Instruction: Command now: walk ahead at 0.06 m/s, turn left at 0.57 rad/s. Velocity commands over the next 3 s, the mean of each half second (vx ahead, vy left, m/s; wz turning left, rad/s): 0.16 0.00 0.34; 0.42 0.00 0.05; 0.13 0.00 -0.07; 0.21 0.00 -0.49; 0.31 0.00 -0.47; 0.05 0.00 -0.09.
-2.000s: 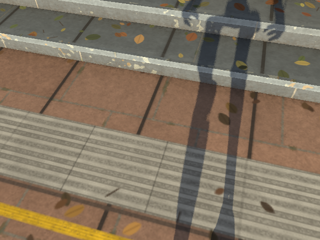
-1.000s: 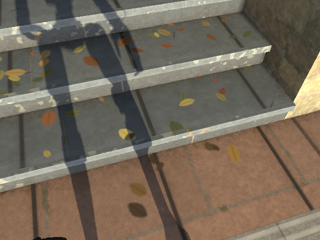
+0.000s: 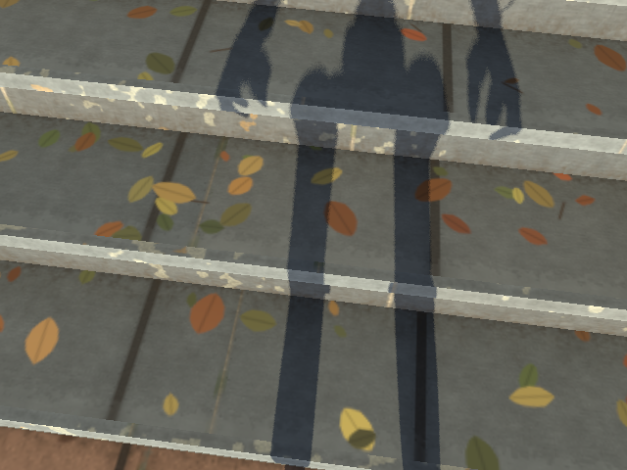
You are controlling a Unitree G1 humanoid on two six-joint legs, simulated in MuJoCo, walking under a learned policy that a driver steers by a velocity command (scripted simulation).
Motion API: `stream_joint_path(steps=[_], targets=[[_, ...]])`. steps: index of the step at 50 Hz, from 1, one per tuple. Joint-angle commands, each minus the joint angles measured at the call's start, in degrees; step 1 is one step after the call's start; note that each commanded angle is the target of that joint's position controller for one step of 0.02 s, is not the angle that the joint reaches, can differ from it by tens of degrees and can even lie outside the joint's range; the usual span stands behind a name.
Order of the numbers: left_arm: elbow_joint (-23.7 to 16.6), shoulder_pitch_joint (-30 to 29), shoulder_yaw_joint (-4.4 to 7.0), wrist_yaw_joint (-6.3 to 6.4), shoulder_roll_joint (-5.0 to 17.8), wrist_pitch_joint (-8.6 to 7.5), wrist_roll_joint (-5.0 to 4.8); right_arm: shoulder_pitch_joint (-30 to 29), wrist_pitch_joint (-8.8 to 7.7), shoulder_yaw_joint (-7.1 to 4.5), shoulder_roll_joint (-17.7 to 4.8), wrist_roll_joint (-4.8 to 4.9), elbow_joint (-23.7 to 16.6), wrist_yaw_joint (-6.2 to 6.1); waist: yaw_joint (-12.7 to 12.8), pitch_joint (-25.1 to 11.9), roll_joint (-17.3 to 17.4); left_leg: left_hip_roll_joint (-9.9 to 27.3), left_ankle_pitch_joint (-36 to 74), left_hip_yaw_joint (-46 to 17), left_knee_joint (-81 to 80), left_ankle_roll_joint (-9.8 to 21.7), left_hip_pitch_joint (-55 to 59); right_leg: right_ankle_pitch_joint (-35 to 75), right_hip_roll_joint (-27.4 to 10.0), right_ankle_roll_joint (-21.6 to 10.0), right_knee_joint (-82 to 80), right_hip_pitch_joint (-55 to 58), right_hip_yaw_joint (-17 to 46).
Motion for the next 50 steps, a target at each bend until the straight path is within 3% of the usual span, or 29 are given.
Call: stream_joint_path(steps=[1, 3, 5, 6, 7, 8, 9, 10, 12, 14, 17, 20, 22, 23, 24, 25, 26, 27, 30, 33, 36, 40, 42, 43, 44, 45, 46, 48, 50], targets=[[-2.97, 1.73, 1.39, -0.1, 4.62, -0.75, -0.34, -2.37, 0.12, -2.5, -9.02, -0.14, -4.91, -0.57, 0.96, -9.77, 9.22, 12.61, -4.06, -15.42, -7.44, 7.47, 4.63, 1.8, 2.15, 0.0, -5.58, 7.81, -1.55], [-3.19, 1.51, 1.59, -0.42, 4.98, -1.54, -0.81, -1.84, 0.36, -2.37, -8.37, -0.13, -5.16, -0.4, 0.58, -9.82, 10.51, 13.04, -0.66, -18.08, -5.59, 7.16, 7.45, 0.93, 2.74, -0.93, -10.97, 9.54, -1.55], [-2.43, 4.5, 2.13, -0.88, 5.66, -2.35, -0.97, -2.72, 0.69, -2.11, -7.62, 0.55, -5.68, -0.38, 2.71, -9.6, 10.72, 11.52, 2.75, -19.0, -2.11, 5.4, 7.96, 6.65, 2.26, -2.91, -23.08, 15.67, -2.43], [-2.06, 6.22, 2.79, -0.9, 7.81, -2.59, -0.38, -1.1, 0.77, -1.43, -5.65, 0.54, -5.64, -0.43, 2.59, -10.46, 7.94, 9.38, -2.72, -16.85, 1.94, 2.92, 5.18, 10.57, -3.17, -5.0, -27.41, 21.69, 0.36], [-3.22, 4.02, 3.52, -0.57, 12.04, -2.14, 1.14, 1.43, 0.61, -0.47, -2.3, 0.05, -5.99, -0.22, -0.34, -10.17, -5.42, 3.08, -17.85, -7.87, 13.41, -0.46, -2.79, 17.82, -15.58, -10.97, -29.89, 26.5, 12.79], [-2.71, 4.81, 3.87, -0.94, 11.87, -1.8, 3.15, -0.61, -0.15, -1.44, -6.01, -0.03, -7.55, -0.07, 0.62, -7.86, -15.82, -1.53, -30.13, -0.74, 26.05, -3.57, -10.13, 26.8, -22.33, -20.48, -31.57, 23.44, 23.48], [-3.68, 3.72, 3.16, -1.04, 9.11, -1.99, 2.26, 1.34, -0.45, -2.67, -10.04, -0.61, -6.2, 0.13, 0.76, -8.19, -10.71, 1.03, -28.57, -2.79, 35.6, -5.25, -10.14, 28.53, -22.39, -22.03, -30.15, 23.13, 21.53], [-3.89, 2.24, 2.74, -0.99, 7.15, -2.05, 1.19, 2.61, -0.17, -3.07, -10.06, -0.17, -4.48, 0.21, 0.21, -7.65, -7.26, 1.23, -25.38, -2.69, 39.32, -6.2, -10.26, 28.63, -18.43, -19.32, -28.39, 23.34, 15.24], [-3.3, 2.89, 2.16, -0.92, 5.52, -1.85, -0.58, 2.55, 0.77, -1.86, -5.97, -0.52, -3.52, -0.01, 1.06, -7.32, -5.25, 2.39, -18.77, -1.25, 39.93, -7.75, -12.69, 13.54, -13.61, -15.74, -29.21, 25.62, 10.3], [-2.36, 4.72, 1.72, -0.6, 4.66, -1.41, -0.57, -0.31, 0.48, -0.3, -2.21, -0.38, -4.51, 0.61, 2.55, -5.49, -8.45, 3.36, -15.67, 3.03, 32.15, -8.28, -11.39, -0.53, -10.31, -14.76, -32.84, 24.75, 7.59], [-2.27, 5.45, 2.03, -0.43, 6.15, -1.31, -0.12, -4.57, -1.05, 0.99, -0.15, -0.4, -5.75, 1.06, 4.39, -4.65, -11.08, 4.83, -17.41, 7.8, 16.98, -7.42, -2.17, -0.88, -9.68, -14.61, -34.32, 22.07, 5.52], [-1.63, 7.82, 2.7, -0.98, 8.25, -1.44, -0.85, -3.28, -2.38, 0.89, -1.6, -0.04, -4.76, 1.32, 4.66, -4.16, -11.04, 4.3, -13.92, 9.63, 3.86, -5.02, 5.87, 0.58, -11.09, -15.94, -33.4, 20.89, 6.23], [-1.46, 7.65, 2.11, -1.28, 6.74, -1.76, -1.43, 0.42, -3.06, 0.76, -1.65, -0.03, -2.94, 1.2, 1.88, -3.73, -9.32, 4.08, -6.4, 9.79, -7.51, -2.35, 15.12, 4.59, -9.97, -14.36, -30.85, 17.26, 5.31], [-1.77, 6.84, 1.2, -1.56, 4.29, -2.52, -1.15, 3.14, -3.25, 0.62, -2.64, -0.24, -2.48, 0.74, 0.37, -6.44, -7.63, 7.34, -4.47, 6.15, -7.68, -1.04, 23.12, 7.19, -8.55, -12.01, -27.09, 13.39, 3.66], [-3.04, 4.42, -0.03, -1.98, 0.17, -3.46, -0.05, 8.5, -3.17, 0.24, -4.99, -0.55, -1.43, 0.26, -1.37, -9.72, 0.43, 15.05, 3.86, -2.74, -6.94, 0.81, 31.99, 2.54, -4.08, -8.52, -15.42, 5.94, -1.82], [-5.4, 4.32, -0.26, -1.87, -0.03, -4.62, -0.45, 10.38, -2.64, -1.63, -10.99, -0.8, 0.1, 0.68, -1.03, -8.47, 15.01, 22.81, -6.52, -14.73, -10.63, 7.61, 30.71, -7.12, 0.7, -5.62, -9.43, -3.22, -8.82], [-5.64, 0.52, 1.04, -1.67, 5.14, -4.97, -0.92, 11.75, -3.24, -1.39, -8.59, -0.67, -0.19, 0.89, -4.28, -3.66, 11.06, 25.56, -14.29, -20.24, -14.89, 11.56, 29.34, -13.07, -1.6, -4.02, 0.42, -8.87, -6.9], [-5.58, 0.6, 2.14, -1.88, 7.31, -4.93, -1.84, 12.01, -3.89, -0.81, -6.74, -0.88, 0.59, 0.93, -3.45, -0.65, 9.51, 25.73, -18.06, -20.28, -15.95, 11.96, 28.7, -12.44, -3.03, -4.23, 7.37, -13.51, -5.44], [-4.52, 1.81, 1.88, -2.47, 4.52, -5.06, -1.19, 8.65, -5.07, -0.1, -4.46, 0.1, 0.62, 0.75, -0.93, 2.36, 7.12, 22.16, -11.36, -13.15, -18.43, 10.15, 26.44, -1.64, -5.96, -4.59, 10.01, -16.59, -4.38], [-3.85, 2.26, 0.27, -3.46, 0.15, -5.36, -0.53, 7.27, -4.46, 0.06, -3.5, -0.5, 0.6, 0.55, -0.22, -1.28, 6.56, 17.63, 6.04, -2.76, -17.16, 9.05, 21.66, 4.46, -3.88, -3.21, 6.05, -7.7, -8.59], [-4.16, 0.15, -0.69, -3.98, -0.79, -4.78, -0.73, 7.9, -3.8, -0.09, -4.4, 0.09, 0.86, 0.77, -0.81, -0.81, 7.46, 17.15, 8.62, 0.08, -15.93, 8.39, 14.45, 5.53, -2.33, -3.84, 0.32, 2.12, -10.83], [-5.6, 1.88, 0.3, -4.07, 2.98, -3.95, -0.74, 8.34, -3.47, -0.47, -6.96, 1.05, 1.24, 0.46, 1.98, -2.59, 7.22, 19.91, 26.24, -1.4, -8.3, 6.48, 19.26, 3.89, 0.18, -7.96, -8.17, 7.74, -11.03], [-2.55, 11.91, 2.1, -4.15, 5.05, -4.36, -0.15, 7.79, -2.82, -0.2, -7.05, 1.48, 1.41, 0.33, 8.36, -9.65, 6.19, 14.4, 42.02, 3.22, 10.14, 3.3, 20.16, 14.23, 3.05, -10.04, -24.99, 24.21, -12.84], [0.36, 21.11, 2.77, -3.86, 7.09, -4.18, -0.15, 6.28, -3.46, 0.47, -5.28, 0.54, 0.34, 0.44, 11.48, -13.26, 2.89, 11.94, 27.96, 2.87, 24.04, 1.01, 7.47, 19.0, -2.81, -11.47, -25.96, 40.57, -5.71], [0.49, 22.08, 2.88, -3.24, 12.44, -3.54, 0.14, 10.58, -4.73, 2.95, 4.03, -2.64, -0.22, 1.04, 5.92, -14.71, -17.42, 3.97, -26.49, 4.98, 45.46, -3.23, -11.29, 47.54, -19.09, -16.11, -21.93, 52.35, 13.4], [1.67, 26.23, 3.71, -3.17, 11.25, -3.17, 0.33, 15.61, -5.88, 2.16, -0.01, 0.83, 2.06, 1.25, 8.62, -17.6, -10.62, 1.94, -26.91, -2.13, 56.79, -4.55, -19.3, 26.38, -25.42, -25.64, -28.48, 49.87, 28.13], [2.11, 22.46, 3.15, -3.03, 8.98, -2.7, 0.19, 11.73, -6.06, 1.22, -2.92, 2.42, 1.84, 1.5, 7.27, -8.2, -3.35, 5.61, -23.89, 0.62, 62.11, -4.98, -26.13, 12.94, -23.88, -25.55, -31.35, 44.21, 23.76], [2.09, 16.05, 1.23, -3.16, 3.71, -1.89, 0.38, 5.2, -5.16, 1.58, -1.22, 1.43, 0.51, 1.42, 4.71, 0.87, -1.19, 8.9, -19.18, 5.05, 67.71, -5.68, -29.83, 10.07, -18.71, -21.9, -34.27, 32.86, 14.71], [3.73, 13.25, 0.1, -3.45, 0.69, -1.79, 0.65, 7.23, -3.69, 2.29, 2.15, 1.1, 1.09, 1.79, 1.18, 2.95, -3.69, 9.86, -18.27, 6.05, 73.43, -6.5, -28.38, 15.74, -15.55, -19.76, -35.36, 23.42, 6.86]])
Next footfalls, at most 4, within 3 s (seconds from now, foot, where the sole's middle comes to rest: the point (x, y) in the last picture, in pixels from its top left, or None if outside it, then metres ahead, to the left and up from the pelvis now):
0.12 right None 0.11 -0.15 -0.77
0.46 left None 0.06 0.09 -0.77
0.86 right None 0.28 -0.11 -0.77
1.32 left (222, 407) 0.51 0.17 -0.63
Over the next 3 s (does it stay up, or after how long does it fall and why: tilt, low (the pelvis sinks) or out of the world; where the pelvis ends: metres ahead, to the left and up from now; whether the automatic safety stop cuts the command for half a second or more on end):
stays up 0.86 0.07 0.28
